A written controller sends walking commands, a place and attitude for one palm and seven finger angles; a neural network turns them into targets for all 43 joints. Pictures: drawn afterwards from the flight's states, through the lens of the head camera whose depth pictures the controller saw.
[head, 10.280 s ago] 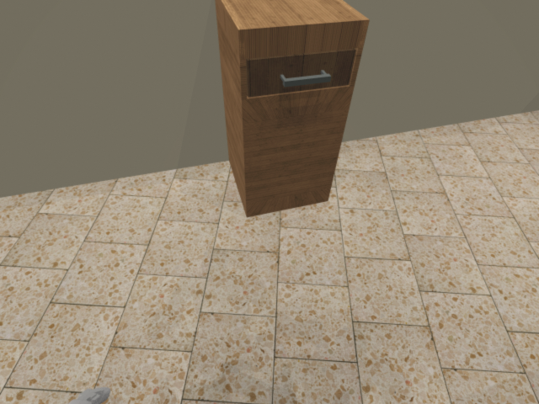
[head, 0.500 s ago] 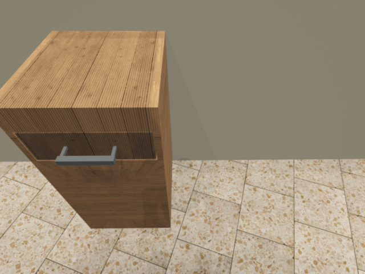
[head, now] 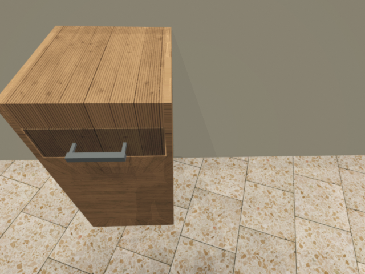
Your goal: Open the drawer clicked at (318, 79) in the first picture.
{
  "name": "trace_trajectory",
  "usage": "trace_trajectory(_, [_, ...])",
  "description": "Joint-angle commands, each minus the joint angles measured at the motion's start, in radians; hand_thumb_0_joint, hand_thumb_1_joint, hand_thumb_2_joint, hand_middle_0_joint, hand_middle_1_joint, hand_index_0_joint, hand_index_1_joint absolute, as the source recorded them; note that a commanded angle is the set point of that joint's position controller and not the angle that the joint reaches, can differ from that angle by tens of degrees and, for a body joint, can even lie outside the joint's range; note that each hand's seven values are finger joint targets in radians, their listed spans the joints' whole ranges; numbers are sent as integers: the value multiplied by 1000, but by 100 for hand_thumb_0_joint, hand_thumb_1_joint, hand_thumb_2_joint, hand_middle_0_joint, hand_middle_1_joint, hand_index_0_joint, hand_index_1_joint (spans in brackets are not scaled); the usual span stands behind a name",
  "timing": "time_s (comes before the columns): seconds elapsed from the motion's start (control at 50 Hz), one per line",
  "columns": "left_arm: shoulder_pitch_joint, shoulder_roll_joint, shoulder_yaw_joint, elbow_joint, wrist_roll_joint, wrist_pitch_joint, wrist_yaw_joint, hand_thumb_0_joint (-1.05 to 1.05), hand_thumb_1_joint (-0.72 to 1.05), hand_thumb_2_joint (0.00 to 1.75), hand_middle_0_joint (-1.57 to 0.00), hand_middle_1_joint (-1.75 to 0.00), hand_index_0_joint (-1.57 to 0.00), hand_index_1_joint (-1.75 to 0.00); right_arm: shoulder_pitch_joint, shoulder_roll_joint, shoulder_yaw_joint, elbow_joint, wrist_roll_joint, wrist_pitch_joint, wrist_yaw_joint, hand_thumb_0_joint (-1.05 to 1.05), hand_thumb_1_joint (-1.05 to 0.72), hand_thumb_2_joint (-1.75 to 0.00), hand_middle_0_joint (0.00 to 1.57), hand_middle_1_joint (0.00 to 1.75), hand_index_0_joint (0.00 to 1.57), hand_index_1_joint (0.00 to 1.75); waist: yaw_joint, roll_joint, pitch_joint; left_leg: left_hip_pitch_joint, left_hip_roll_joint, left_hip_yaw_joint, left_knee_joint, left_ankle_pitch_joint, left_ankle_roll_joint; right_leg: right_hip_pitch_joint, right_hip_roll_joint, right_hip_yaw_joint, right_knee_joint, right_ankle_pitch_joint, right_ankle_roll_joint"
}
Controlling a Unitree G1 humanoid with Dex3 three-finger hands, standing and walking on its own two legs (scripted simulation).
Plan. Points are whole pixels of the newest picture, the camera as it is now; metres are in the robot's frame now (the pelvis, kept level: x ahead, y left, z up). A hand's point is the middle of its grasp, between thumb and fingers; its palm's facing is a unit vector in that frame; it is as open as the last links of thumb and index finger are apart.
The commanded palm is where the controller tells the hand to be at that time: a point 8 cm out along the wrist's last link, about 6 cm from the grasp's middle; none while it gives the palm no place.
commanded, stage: shuffle to correct the standing spot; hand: left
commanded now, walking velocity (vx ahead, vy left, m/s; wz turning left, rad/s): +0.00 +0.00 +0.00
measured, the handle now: (97, 151) +0.44 +0.28 -0.05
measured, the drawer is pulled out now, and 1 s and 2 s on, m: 0.00 0.00 0.00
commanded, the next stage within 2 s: come to a stop and stand still in 0.30 s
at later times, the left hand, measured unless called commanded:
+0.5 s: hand out of the picture -0.02 +0.20 -0.18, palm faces +0.13 -0.95 -0.27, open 7.4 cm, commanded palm none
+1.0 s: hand out of the picture -0.06 +0.19 -0.17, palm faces +0.08 -0.97 -0.23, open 7.3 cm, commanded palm none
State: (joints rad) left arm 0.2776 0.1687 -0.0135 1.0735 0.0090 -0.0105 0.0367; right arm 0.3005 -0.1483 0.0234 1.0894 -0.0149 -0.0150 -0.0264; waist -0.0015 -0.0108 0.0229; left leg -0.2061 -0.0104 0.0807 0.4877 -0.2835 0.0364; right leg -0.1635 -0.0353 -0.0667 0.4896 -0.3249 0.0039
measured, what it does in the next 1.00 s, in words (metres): steps on the spot: left foot, then right foot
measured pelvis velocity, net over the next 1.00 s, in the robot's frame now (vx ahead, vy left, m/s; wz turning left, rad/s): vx -0.06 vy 0.00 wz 0.09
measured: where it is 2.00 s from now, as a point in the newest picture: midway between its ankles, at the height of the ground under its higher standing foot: outside the picture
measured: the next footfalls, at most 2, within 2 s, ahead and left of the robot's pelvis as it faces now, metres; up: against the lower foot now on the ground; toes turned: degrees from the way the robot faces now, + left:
left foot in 0.60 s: -0.04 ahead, +0.09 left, +0.00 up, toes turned +10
right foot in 1.00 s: +0.00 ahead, -0.09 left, +0.00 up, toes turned +4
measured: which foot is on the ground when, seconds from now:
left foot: down 0.00-0.36, up 0.38-0.58, down 0.60-1.00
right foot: down 0.00-0.62, up 0.64-0.98, down 1.00-1.00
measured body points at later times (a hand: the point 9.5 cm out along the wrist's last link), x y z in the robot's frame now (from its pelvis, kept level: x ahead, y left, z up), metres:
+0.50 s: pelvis -0.06 +0.00 -0.01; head -0.02 +0.00 +0.44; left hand -0.03 +0.25 -0.16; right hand +0.04 -0.24 -0.16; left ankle -0.08 +0.11 -0.68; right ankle -0.04 -0.12 -0.74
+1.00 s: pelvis -0.06 +0.00 -0.01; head -0.04 -0.01 +0.44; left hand -0.06 +0.24 -0.15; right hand -0.10 -0.21 -0.17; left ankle -0.09 +0.13 -0.74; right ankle -0.04 -0.09 -0.74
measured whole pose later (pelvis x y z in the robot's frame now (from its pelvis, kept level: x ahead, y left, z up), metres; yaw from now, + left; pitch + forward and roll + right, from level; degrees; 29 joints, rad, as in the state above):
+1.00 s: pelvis -0.06 +0.00 -0.01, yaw +5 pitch +2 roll +3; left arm 0.28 0.18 0.01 1.03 0.02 0.00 0.02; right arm 0.40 -0.14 0.00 1.06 -0.03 0.00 -0.02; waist -0.03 -0.02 0.02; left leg -0.24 0.00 0.07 0.50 -0.29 -0.01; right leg -0.34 -0.03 -0.02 0.62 -0.35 -0.02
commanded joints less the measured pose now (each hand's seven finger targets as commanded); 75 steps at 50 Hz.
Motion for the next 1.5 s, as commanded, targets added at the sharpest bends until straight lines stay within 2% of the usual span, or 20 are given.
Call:
trace_trajectory(0.0, [79,83,16,-12,0,-7,1,0,90,90,-20,-30,-20,-30,55,-112,-18,-18,1,-23,-4,0,-90,-90,20,30,20,30,11,30,16,6,122,-134,-119,244,25,-9,-61,60,-66,146,-33])
trace_trajectory(0.24, [81,121,66,-87,2,18,18,0,90,90,-20,-30,-20,-30,0,-172,-65,-103,-2,24,-8,0,-90,-90,20,30,20,30,23,87,-64,-5,177,-189,18,646,69,-59,-82,28,137,267,-26])
trace_trajectory(0.32, [79,175,86,-116,10,21,18,0,90,90,-20,-30,-20,-30,-49,-151,-81,-154,-2,44,4,0,-90,-90,20,30,20,30,36,-98,-85,-177,54,-104,222,327,6,9,-243,175,44,399,-115])
trace_trajectory(0.36, [77,213,98,-131,19,18,21,0,90,90,-20,-30,-20,-30,-116,-115,-89,-178,-6,59,7,0,-90,-90,20,30,20,30,75,-260,-40,-301,-24,-75,579,-307,-45,-32,-451,322,-86,642,-269])
trace_trajectory(0.42, [-42,202,93,-174,34,18,24,0,90,90,-20,-30,-20,-30,-104,-91,-92,-178,-3,67,18,0,-90,-90,20,30,20,30,5,-163,4,-285,20,-139,706,-280,-53,-150,-380,183,-67,545,-235])
trace_trajectory(0.54, [-30,228,97,-161,20,30,5,0,90,90,-20,-30,-20,-30,-6,-77,-65,-135,2,30,29,0,-90,-90,20,30,20,30,-14,-116,-54,63,-25,39,37,-2,-53,-208,-221,75,-17,40,-89])
trace_trajectory(0.56, [-19,188,85,-160,15,36,0,0,90,90,-20,-30,-20,-30,32,-117,-67,-118,-1,21,28,0,-90,-90,20,30,20,30,-24,9,-55,135,16,-18,-55,-14,-49,-256,-167,45,68,-90,-58])
trace_trajectory(0.6, [-34,95,58,-205,20,35,-9,0,90,90,-20,-30,-20,-30,95,-242,-90,-128,-21,15,20,0,-90,-90,20,30,20,30,-52,354,35,65,342,-480,-265,-94,121,-458,9,-25,455,-317,-4])
trace_trajectory(0.7, [-1,101,66,-136,26,21,-42,0,90,90,-20,-30,-20,-30,-15,-158,-54,-142,-20,-9,4,0,-90,-90,20,30,20,30,13,154,87,-71,257,-331,-318,-133,132,-424,-18,60,659,-18,-19])
trace_trajectory(0.9, [-27,33,43,-120,10,12,-41,0,90,90,-20,-30,-20,-30,130,-154,-54,-65,-25,-14,-14,0,-90,-90,20,30,20,30,-34,154,3,59,262,-231,-206,279,148,-248,9,14,226,-105,-11])
trace_trajectory(0.92, [-7,24,43,-108,8,8,-39,0,90,90,-20,-30,-20,-30,131,-153,-53,-56,-23,-11,-13,0,-90,-90,20,30,20,30,-25,153,-8,33,251,-223,-183,266,138,-192,19,11,158,-76,-14])
trace_trajectory(0.94, [138,82,36,-7,5,-4,7,0,90,90,-20,-30,-20,-30,-53,-217,-69,-98,3,-26,-4,0,-90,-90,20,30,20,30,86,106,6,-175,257,-113,28,228,57,-10,-83,126,76,140,-39])
trace_trajectory(0.96, [170,140,38,-42,10,-14,2,0,90,90,-20,-30,-20,-30,-41,-82,-45,-152,-1,-11,18,0,-90,-90,20,30,20,30,80,-233,48,-294,62,-32,172,-181,-8,-39,-128,292,-177,-107,-47])
trace_trajectory(0.98, [134,139,39,-70,14,-24,3,0,90,90,-20,-30,-20,-30,25,-70,-41,-155,-8,-5,20,0,-90,-90,20,30,20,30,16,-190,21,-255,33,-55,330,-232,-21,-102,-249,419,-242,6,-120])
trace_trajectory(1.02, [23,167,44,-76,15,-26,-8,0,90,90,-20,-30,-20,-30,139,-43,-45,-121,-13,1,30,0,-90,-90,20,30,20,30,-55,6,-115,-127,31,-34,379,-164,-17,-54,-175,234,-152,175,-154])
trace_trajectory(1.06, [31,123,52,-71,8,-42,8,0,90,90,-20,-30,-20,-30,119,-54,-40,-108,-3,6,22,0,-90,-90,20,30,20,30,-30,-291,-126,-178,45,-52,366,-188,-14,-22,-176,266,-127,277,-175])
trace_trajectory(1.12, [-31,90,44,-74,6,-20,9,0,90,90,-20,-30,-20,-30,154,-20,-31,-69,-3,6,11,0,-90,-90,20,30,20,30,-65,-59,-7,24,41,-30,109,-47,-19,-232,-141,183,-98,69,-141])
trace_trajectory(1.2, [33,39,32,-56,-1,-7,1,0,90,90,-20,-30,-20,-30,104,-77,-30,-59,-15,-9,-3,0,-90,-90,20,30,20,30,8,271,100,-141,216,-249,-177,66,66,-111,14,47,27,-3,-52])
trace_trajectory(1.3, [61,58,25,-8,0,-26,-8,0,90,90,-20,-30,-20,-30,90,-48,-24,-42,-3,-9,-10,0,-90,-90,20,30,20,30,-11,-4,81,-63,104,-113,-91,52,10,-68,-60,169,-105,177,-77])
trace_trajectory(1.48, [81,71,26,11,-3,-40,-2,0,90,90,-20,-30,-20,-30,84,-68,-18,1,1,-12,-14,0,-90,-90,20,30,20,30,-14,-18,-9,28,100,-82,-82,158,-11,30,-90,162,-103,467,-65])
